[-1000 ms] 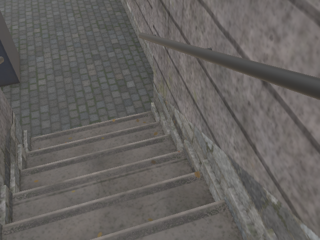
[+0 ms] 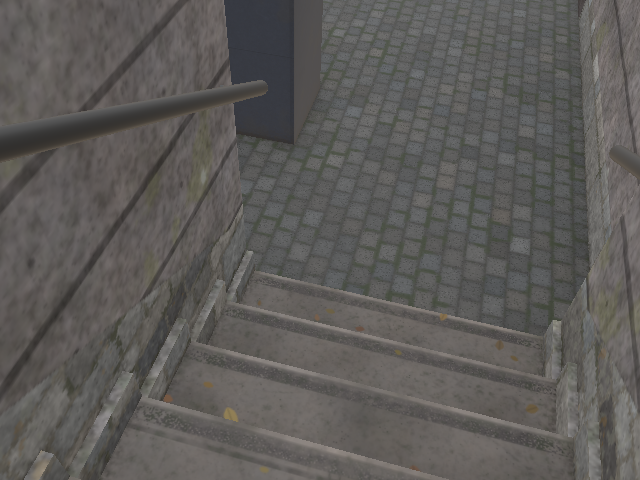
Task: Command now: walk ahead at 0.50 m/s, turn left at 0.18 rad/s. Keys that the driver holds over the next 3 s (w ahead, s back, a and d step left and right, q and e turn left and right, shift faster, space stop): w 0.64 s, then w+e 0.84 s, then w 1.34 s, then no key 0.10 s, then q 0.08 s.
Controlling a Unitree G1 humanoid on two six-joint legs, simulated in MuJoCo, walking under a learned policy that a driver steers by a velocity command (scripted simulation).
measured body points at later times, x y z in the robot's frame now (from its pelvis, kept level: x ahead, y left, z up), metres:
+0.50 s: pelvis +0.30 +0.09 -0.14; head +0.31 +0.08 +0.31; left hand +0.36 +0.35 -0.27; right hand +0.26 -0.18 -0.28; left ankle +0.26 +0.16 -0.86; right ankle +0.40 -0.06 -0.79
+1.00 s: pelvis +0.59 +0.02 -0.30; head +0.60 +0.02 +0.15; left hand +0.53 +0.25 -0.45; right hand +0.70 -0.21 -0.42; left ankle +0.71 +0.18 -0.93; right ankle +0.55 -0.05 -1.02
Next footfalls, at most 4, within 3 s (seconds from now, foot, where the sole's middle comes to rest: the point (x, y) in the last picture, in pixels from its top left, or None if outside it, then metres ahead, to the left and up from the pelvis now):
0.24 left None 0.30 0.16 -0.90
0.78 right None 0.59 -0.06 -1.06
1.22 left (306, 414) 0.87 0.12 -1.22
1.82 right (421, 385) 1.10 -0.25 -1.38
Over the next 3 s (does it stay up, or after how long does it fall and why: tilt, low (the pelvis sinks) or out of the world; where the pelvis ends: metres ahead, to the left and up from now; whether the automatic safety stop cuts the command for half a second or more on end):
stays up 1.63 -0.41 -0.92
